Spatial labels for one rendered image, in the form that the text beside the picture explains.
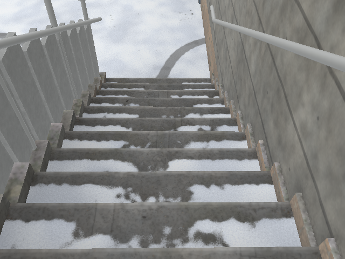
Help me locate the stairs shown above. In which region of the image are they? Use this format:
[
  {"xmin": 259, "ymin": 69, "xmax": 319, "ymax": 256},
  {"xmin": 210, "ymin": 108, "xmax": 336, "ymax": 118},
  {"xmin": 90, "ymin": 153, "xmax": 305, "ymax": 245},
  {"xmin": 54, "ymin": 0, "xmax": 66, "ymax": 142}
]
[{"xmin": 0, "ymin": 78, "xmax": 322, "ymax": 259}]

